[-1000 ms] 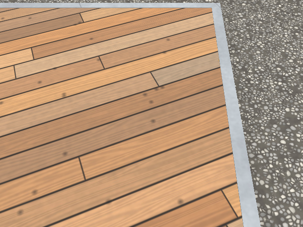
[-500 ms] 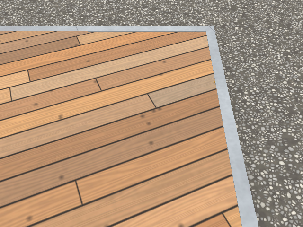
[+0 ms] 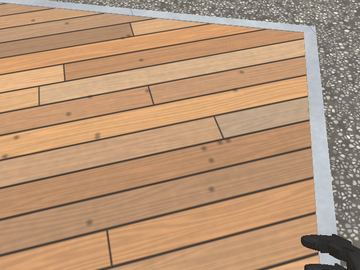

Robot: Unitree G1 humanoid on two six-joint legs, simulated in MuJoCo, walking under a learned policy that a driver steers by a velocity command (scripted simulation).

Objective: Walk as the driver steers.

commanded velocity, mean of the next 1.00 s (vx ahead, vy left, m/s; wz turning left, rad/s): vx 0.10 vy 0.00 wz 0.08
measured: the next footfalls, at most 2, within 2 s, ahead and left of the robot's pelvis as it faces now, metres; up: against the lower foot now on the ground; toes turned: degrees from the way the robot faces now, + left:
right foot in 0.46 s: +0.29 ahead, -0.13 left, +0.00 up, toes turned +5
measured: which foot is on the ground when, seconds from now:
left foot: down 0.00-1.00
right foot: down 0.00-0.02, up 0.04-0.44, down 0.46-1.00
